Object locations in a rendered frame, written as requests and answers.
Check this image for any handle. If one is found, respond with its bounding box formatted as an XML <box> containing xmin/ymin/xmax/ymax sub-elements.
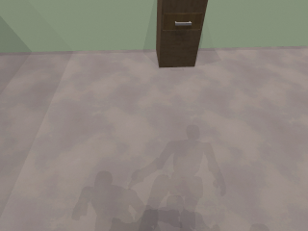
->
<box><xmin>175</xmin><ymin>21</ymin><xmax>192</xmax><ymax>26</ymax></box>

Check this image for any cabinet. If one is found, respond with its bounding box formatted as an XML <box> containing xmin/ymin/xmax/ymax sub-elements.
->
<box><xmin>156</xmin><ymin>0</ymin><xmax>208</xmax><ymax>68</ymax></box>

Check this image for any drawer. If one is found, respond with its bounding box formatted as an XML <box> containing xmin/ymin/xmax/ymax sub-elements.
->
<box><xmin>163</xmin><ymin>13</ymin><xmax>203</xmax><ymax>30</ymax></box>

